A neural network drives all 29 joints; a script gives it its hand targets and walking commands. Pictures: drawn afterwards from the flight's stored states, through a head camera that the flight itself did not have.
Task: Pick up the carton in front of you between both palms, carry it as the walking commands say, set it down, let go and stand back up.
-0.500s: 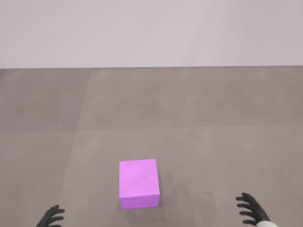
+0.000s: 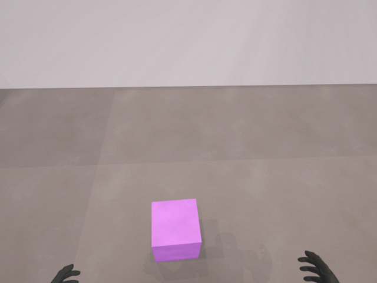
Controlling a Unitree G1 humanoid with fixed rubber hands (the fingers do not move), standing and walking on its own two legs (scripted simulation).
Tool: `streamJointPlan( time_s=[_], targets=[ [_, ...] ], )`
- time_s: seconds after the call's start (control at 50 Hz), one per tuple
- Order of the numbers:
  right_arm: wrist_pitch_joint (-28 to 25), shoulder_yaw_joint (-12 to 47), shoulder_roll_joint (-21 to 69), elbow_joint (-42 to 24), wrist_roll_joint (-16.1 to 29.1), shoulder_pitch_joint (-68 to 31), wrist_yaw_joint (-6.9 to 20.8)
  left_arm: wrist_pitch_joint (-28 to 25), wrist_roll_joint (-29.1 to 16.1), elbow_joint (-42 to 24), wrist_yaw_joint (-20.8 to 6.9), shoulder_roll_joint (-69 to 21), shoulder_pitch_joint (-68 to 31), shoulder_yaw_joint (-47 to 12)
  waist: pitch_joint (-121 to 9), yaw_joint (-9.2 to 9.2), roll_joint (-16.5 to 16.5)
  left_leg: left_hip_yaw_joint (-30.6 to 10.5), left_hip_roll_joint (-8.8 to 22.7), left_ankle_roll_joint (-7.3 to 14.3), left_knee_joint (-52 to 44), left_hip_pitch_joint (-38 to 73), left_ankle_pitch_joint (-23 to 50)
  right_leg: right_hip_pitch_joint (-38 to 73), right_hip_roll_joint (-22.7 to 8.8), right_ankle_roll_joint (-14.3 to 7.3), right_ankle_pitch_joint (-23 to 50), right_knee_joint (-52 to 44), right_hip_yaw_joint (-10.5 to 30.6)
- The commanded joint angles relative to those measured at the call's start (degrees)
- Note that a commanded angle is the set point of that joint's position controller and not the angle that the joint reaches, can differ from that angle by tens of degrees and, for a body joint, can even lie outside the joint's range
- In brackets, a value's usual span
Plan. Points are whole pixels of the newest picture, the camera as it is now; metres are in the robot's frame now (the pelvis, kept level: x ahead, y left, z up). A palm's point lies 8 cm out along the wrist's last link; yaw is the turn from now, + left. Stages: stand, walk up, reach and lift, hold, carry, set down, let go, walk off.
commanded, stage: stand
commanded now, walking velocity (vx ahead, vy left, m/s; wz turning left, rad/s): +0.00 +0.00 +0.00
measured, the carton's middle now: (175, 231) +0.45 +0.04 -0.65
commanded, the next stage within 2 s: none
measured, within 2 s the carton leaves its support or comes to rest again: neither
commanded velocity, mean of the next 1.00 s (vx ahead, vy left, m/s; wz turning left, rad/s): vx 0.00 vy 0.00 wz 0.00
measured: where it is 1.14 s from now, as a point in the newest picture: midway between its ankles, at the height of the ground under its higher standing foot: outside the picture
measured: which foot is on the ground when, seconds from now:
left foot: down 0.00-1.00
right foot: down 0.00-1.00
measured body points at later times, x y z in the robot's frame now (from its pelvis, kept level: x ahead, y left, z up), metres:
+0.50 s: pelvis -0.02 +0.00 +0.00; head -0.02 +0.02 +0.45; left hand +0.08 +0.31 -0.12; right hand +0.10 -0.30 -0.10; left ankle +0.02 +0.10 -0.74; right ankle -0.07 -0.13 -0.74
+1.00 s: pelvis -0.01 +0.00 +0.01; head -0.01 +0.01 +0.46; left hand +0.07 +0.31 -0.12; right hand +0.09 -0.31 -0.11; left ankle +0.02 +0.10 -0.74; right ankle -0.07 -0.13 -0.74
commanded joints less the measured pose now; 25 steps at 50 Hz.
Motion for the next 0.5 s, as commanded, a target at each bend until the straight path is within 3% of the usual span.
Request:
streamJointPlan(
  time_s=[0.0, 0.02, 0.06, 0.08, 0.1, 0.12, 0.14, 0.16, 0.18, 0.2, 0.24, 0.26, 0.28, 0.3, 0.32, 0.34, 0.36, 0.38, 0.4, 0.42, 0.44, 0.46, 0.48],
  targets=[
    [-0.94, -1.72, -10.09, -1.15, 0.31, -2.96, -0.36, -0.76, -0.21, -2.14, 0.17, 6.58, -0.85, 1.80, -3.55, 1.00, 4.81, -8.97, 7.34, 0.50, -5.64, 6.75, 10.50, -4.69, -4.90, -0.81, 12.89, -2.93, 4.17],
    [-1.17, -1.76, -9.74, -1.59, 0.63, -3.87, -0.38, -0.84, -0.20, -2.06, 0.16, 7.57, -1.36, 1.34, -2.83, 0.01, 2.36, -9.04, 7.46, 0.29, -4.43, 8.20, 13.37, -6.58, -4.91, 0.12, 14.69, -3.70, 3.70],
    [-1.16, -1.25, -8.67, -0.62, 0.79, -2.54, -0.26, -1.56, -0.02, -0.38, 0.09, 7.90, -0.52, 1.06, -2.40, -0.28, -0.53, -7.91, 7.11, 0.39, -3.04, 8.42, 16.59, -6.91, -5.45, -0.39, 16.19, -4.73, 4.07],
    [-1.29, -1.92, -10.12, -0.36, -0.15, -2.21, -0.34, -1.31, -0.15, -0.95, -0.10, 8.62, -0.64, 1.73, -4.59, -0.06, 0.74, -8.47, 6.94, 0.18, -4.83, 8.40, 14.03, -5.37, -5.59, -0.57, 13.73, -4.41, 4.16],
    [-1.00, -1.87, -11.17, 0.26, 0.64, -2.39, -0.41, -0.87, -0.36, -0.03, -0.09, 9.15, -0.31, 1.78, -2.94, -0.21, 4.93, -8.95, 7.47, 0.02, -4.96, 8.56, 13.08, -6.64, -5.55, -0.84, 11.02, -4.22, 4.52],
    [-0.93, -1.78, -10.87, -0.14, 0.29, -2.47, -0.19, -0.91, -0.05, -0.08, -0.03, 8.97, -0.65, 2.12, -2.48, 0.97, 2.93, -10.26, 7.35, 0.28, -6.20, 6.49, 8.06, -5.74, -4.70, -0.46, 7.39, -4.49, 3.69],
    [-0.74, -1.56, -10.08, 0.79, 0.10, -3.94, -0.11, -0.97, -0.22, 1.10, -0.05, 9.17, -0.35, 1.44, -0.04, 1.06, 4.63, -10.01, 7.62, 0.75, -7.88, 5.73, 3.57, -6.17, -4.64, -1.04, 7.32, -4.91, 4.09],
    [-1.07, -1.29, -10.62, 0.63, 0.19, -3.56, -0.16, -1.46, 0.48, 0.75, 0.10, 8.17, -1.19, 1.40, 1.90, 0.90, 1.47, -10.00, 7.21, 0.83, -8.18, 4.28, 7.54, -6.29, -5.32, -1.24, 7.21, -5.83, 4.51],
    [-0.82, -1.72, -11.98, 1.57, 0.17, -3.38, -0.50, -1.35, 0.62, 0.71, -0.12, 8.81, -1.24, 1.56, 3.68, 0.59, 2.99, -9.68, 7.44, 0.87, -8.20, 4.41, 5.47, -9.08, -5.55, -1.43, 7.03, -7.09, 5.38],
    [-0.64, -1.90, -11.54, 1.69, -0.03, -2.96, 0.25, -1.55, -0.16, 0.99, -0.44, 9.99, 0.18, 1.95, 1.57, 0.62, 1.04, -8.89, 6.71, 0.40, -8.12, 7.02, 3.84, -8.08, -5.53, -1.12, 6.28, -6.44, 6.31],
    [-1.31, -1.32, -10.01, 0.78, 0.49, -4.15, -0.02, -1.28, 0.16, 1.17, -0.39, 7.36, -1.41, 1.45, 0.79, 0.06, -2.18, -9.31, 7.03, 0.58, -7.11, 6.49, 9.35, -8.47, -5.94, -1.37, 9.04, -7.20, 4.59],
    [-1.56, -0.88, -10.31, 2.07, 0.77, -3.69, -0.20, -1.41, -0.13, 2.08, -0.55, 7.66, -1.83, 0.88, 0.87, 0.19, 4.02, -8.65, 7.37, 0.51, -5.92, 7.31, 10.82, -7.12, -6.35, -1.89, 9.52, -7.26, 5.47],
    [-1.27, -1.23, -10.68, 2.32, 0.79, -1.68, 0.35, -1.90, -0.99, 2.16, -0.57, 9.63, -0.25, 1.54, -2.51, 0.35, 4.23, -8.08, 7.08, 0.35, -8.03, 7.89, 8.39, -5.27, -6.51, -0.60, 7.23, -6.40, 5.67],
    [-1.22, -1.65, -11.60, 3.02, 0.65, -2.94, 0.13, -1.72, -0.92, 3.10, -0.33, 7.92, -0.02, 0.87, -2.43, 0.71, 6.03, -9.42, 7.99, 0.99, -7.26, 8.55, 9.96, -6.22, -6.40, -1.31, 7.99, -7.49, 5.23],
    [-1.34, -1.37, -10.60, 2.56, 0.92, -3.32, 0.43, -2.30, 0.34, 2.41, -0.42, 9.70, -1.62, 0.92, -1.95, -0.71, -2.22, -9.87, 7.45, 0.50, -6.97, 7.60, 12.97, -5.83, -6.16, -1.02, 10.33, -6.57, 4.07],
    [-1.53, -1.18, -10.86, 3.01, 1.07, -3.11, 0.34, -2.18, -0.69, 3.25, -0.48, 9.12, -0.78, 1.15, -3.80, 0.77, 2.12, -9.92, 8.07, 0.79, -6.05, 9.33, 11.06, -4.84, -6.00, -1.30, 10.35, -6.49, 5.20],
    [-1.20, -1.32, -9.86, 2.56, 0.51, -4.59, 0.60, -1.69, -0.28, 3.24, -0.01, 10.80, -2.20, 1.37, -4.41, 0.00, -1.72, -9.58, 7.70, 0.56, -6.36, 9.51, 9.83, -5.18, -6.20, -1.07, 11.12, -6.19, 3.92],
    [-1.55, -1.29, -10.65, 2.51, 0.71, -5.01, 0.53, -1.40, -0.21, 3.76, -0.23, 9.67, -3.08, 0.84, -0.62, -0.17, -2.52, -8.89, 7.86, 0.51, -5.21, 7.92, 15.42, -6.59, -6.07, -0.92, 13.34, -7.34, 3.64],
    [-1.12, -0.78, -10.26, 3.86, 0.37, -4.35, 0.46, -1.82, -0.53, 4.43, -0.14, 10.53, -1.44, 1.42, 0.09, 0.22, -0.73, -8.15, 7.33, 0.61, -5.64, 7.97, 13.07, -6.17, -6.49, -0.95, 14.37, -7.80, 5.52],
    [-1.04, -0.97, -11.12, 4.71, 0.49, -1.87, 0.71, -1.35, -0.40, 4.64, -0.37, 12.25, -0.78, 1.35, -3.70, -0.87, 1.92, -8.20, 6.70, -0.17, -6.38, 9.95, 8.94, -3.97, -6.15, -0.84, 11.83, -7.87, 4.83],
    [-0.80, -1.34, -11.14, 4.24, 0.10, -4.47, 0.30, -1.12, -0.25, 4.84, -0.10, 11.79, -1.16, 1.49, 2.14, -0.33, 2.24, -7.64, 6.67, 0.21, -5.68, 6.79, 11.66, -7.39, -6.46, -0.65, 13.56, -8.46, 4.49],
    [-0.34, -1.23, -10.84, 5.17, 0.71, -2.55, 0.18, -1.38, -0.39, 5.09, -0.01, 11.02, -1.90, 1.35, -0.37, -0.18, 1.81, -7.72, 6.80, -0.10, -7.25, 7.26, 11.34, -4.97, -6.69, -0.62, 10.74, -7.50, 4.92],
    [-0.50, -1.37, -11.19, 4.73, 0.92, -2.84, 0.29, -1.59, -1.15, 4.24, -0.07, 9.06, -1.15, 0.52, -1.81, 0.79, 5.76, -9.06, 6.81, -0.08, -8.59, 7.01, 7.97, -3.70, -6.38, -1.70, 9.57, -6.60, 5.80]
  ],
)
